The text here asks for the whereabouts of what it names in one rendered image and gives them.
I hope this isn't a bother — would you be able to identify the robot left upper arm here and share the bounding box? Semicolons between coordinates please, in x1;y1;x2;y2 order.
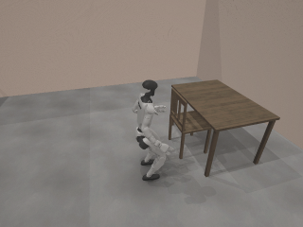
132;94;145;114

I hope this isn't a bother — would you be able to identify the chair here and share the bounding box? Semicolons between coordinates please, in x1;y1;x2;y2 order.
169;88;212;160

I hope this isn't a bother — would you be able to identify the right robot forearm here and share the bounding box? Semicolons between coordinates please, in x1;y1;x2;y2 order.
143;128;162;148

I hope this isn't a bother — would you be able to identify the right robot shin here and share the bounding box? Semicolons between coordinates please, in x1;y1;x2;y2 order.
147;157;168;177

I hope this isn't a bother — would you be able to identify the robot right upper arm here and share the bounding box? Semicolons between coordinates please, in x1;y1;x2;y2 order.
141;104;155;132

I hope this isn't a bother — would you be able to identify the table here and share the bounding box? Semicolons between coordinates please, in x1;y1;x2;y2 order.
171;79;280;177

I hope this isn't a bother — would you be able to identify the robot left hand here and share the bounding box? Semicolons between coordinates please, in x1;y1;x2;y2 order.
154;105;167;115

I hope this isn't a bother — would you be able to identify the left robot foot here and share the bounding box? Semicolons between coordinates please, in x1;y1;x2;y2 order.
141;159;154;166

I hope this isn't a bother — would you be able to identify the robot right hand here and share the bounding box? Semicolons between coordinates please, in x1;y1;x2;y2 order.
159;143;175;156

